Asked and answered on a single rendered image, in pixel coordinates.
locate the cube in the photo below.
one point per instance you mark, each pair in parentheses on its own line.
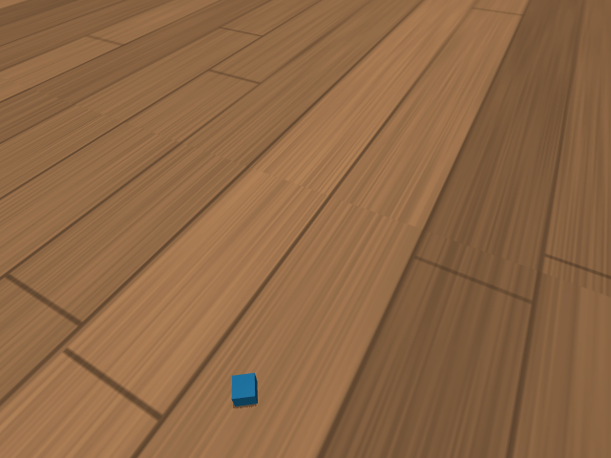
(244,389)

